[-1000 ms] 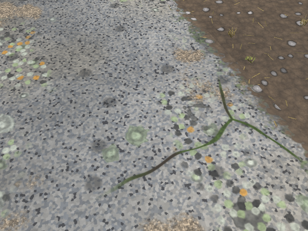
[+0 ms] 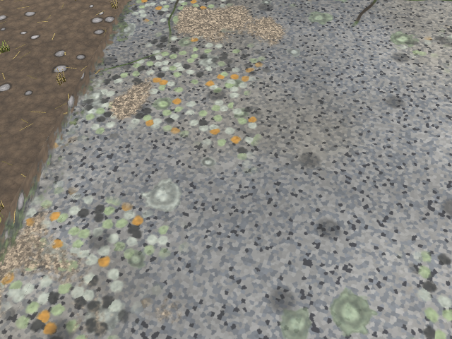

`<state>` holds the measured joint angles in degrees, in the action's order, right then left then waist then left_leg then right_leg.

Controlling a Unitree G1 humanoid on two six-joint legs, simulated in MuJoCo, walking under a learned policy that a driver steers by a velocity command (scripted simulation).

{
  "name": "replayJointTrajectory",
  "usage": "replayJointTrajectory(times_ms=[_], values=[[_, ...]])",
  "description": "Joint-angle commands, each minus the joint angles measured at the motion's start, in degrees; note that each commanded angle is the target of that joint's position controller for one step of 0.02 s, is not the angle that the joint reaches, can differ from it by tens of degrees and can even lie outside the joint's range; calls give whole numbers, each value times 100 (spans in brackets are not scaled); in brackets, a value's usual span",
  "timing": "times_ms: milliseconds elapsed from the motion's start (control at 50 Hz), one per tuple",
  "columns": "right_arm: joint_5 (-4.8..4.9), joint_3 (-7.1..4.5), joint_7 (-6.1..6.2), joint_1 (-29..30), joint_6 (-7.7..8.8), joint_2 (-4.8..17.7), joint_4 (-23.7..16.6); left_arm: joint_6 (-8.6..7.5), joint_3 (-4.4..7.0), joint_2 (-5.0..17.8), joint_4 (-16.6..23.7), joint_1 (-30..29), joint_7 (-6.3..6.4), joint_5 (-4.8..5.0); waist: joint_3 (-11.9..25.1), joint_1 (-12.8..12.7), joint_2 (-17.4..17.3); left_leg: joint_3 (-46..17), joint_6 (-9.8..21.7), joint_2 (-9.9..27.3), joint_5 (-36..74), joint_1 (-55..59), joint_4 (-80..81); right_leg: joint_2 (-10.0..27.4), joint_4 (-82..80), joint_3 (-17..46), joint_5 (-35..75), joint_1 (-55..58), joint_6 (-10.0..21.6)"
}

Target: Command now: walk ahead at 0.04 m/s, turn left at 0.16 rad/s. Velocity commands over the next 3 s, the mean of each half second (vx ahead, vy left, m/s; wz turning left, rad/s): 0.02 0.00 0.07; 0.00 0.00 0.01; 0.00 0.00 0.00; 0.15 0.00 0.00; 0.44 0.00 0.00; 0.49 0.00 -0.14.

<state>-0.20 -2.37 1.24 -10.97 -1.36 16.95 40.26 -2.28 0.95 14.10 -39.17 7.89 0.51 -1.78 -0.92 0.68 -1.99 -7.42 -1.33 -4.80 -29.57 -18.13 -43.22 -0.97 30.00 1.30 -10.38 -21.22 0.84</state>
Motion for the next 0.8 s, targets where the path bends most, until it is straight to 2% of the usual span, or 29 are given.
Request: replayJointTrajectory(times_ms=[20, 40, 80, 120, 140, 160, 180, 200, 220, 240, 320, 580, 800], values=[[16, -249, 53, -230, -127, 733, -234, -17, 232, 913, 282, -3, -8, 81, 701, -32, 986, -78, -356, 481, -329, -667, -941, 1809, -971, 2055, 1909, 1359, 1230], [32, -212, 38, -308, -161, 568, -168, 15, 238, 927, 282, -195, -10, 83, 584, 80, 940, 38, -388, 530, -212, -420, -601, 1564, -1008, 1697, 1672, 1065, 1051], [39, -121, 19, -358, -147, 254, -25, 89, 224, 814, 248, -321, -24, 86, 538, 70, 1079, 349, -393, 480, 397, 112, 325, 1160, -963, 1150, 1504, 825, 864], [32, -120, -10, -473, -117, 177, 125, 143, 199, 730, 173, -262, -23, 129, 643, 116, 1149, 570, -314, 390, 1464, 676, 1437, 969, -800, 905, 1113, 821, 780], [0, -123, -24, -429, -112, 211, 145, 135, 177, 667, 108, -106, -31, 147, 638, 86, 1107, 571, -224, 384, 1905, 918, 1893, 883, -780, 856, 741, 764, 638], [-74, -141, -21, -306, -109, 389, 76, 94, 155, 620, 40, 66, -51, 131, 634, 3, 909, 303, -99, 611, 2268, 1142, 1908, 819, -752, 834, 245, 581, 389], [-89, -184, 5, -193, -112, 667, -10, 47, 142, 617, 39, 147, -88, 62, 550, -158, 452, -9, 115, 953, 2561, 1102, 1823, 627, -600, 650, -229, 422, 166], [-58, -214, -13, -138, -102, 690, 128, 28, 130, 506, 34, 154, -99, 32, 413, -284, -227, -33, 351, 900, 1583, 472, 1828, 279, -551, 202, -504, 709, -57], [-63, -152, -36, -37, -63, 435, 85, 25, 143, 593, 8, -57, -86, 11, 234, -156, -139, -48, 387, 846, 1138, 145, 1997, 252, -373, 148, -328, 919, -171], [-97, -115, -30, -38, -18, 338, 142, 28, 158, 578, -5, -124, -66, 40, 176, -157, -118, -49, 329, 845, 1078, 36, 2067, 266, -315, 143, -124, 1001, -160], [-53, -103, 8, -237, 135, 366, 314, 68, 187, 560, -173, 34, 27, 107, 135, -129, -81, 50, 193, 764, 1775, 169, 1935, 298, -211, 174, 542, 1072, -106], [-10, -43, 25, -423, 203, 221, 840, 200, 280, 598, -908, 226, 161, 155, 36, -106, 137, 171, 227, 660, 2309, 389, 1980, 300, -267, 166, 910, 1279, -241], [-1, -9, 34, -521, 218, 158, 1360, 264, 294, 571, -1530, 302, 237, 172, -63, -109, 139, 290, 220, 585, 2299, 457, 2121, 285, -388, 136, 845, 1325, -250]])
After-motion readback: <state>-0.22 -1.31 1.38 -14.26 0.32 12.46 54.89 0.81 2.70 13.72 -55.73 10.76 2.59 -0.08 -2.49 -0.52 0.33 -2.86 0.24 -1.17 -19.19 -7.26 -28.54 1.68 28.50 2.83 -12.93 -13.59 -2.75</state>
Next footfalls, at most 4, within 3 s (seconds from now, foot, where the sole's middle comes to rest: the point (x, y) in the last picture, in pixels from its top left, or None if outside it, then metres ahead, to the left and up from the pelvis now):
0.16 left None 0.03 0.15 -0.77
2.38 left None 0.47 0.14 -0.77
2.94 right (269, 245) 0.79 -0.09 -0.77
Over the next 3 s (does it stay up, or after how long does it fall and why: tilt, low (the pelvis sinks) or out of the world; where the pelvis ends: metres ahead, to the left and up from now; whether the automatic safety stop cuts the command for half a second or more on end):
stays up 0.65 0.00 -0.01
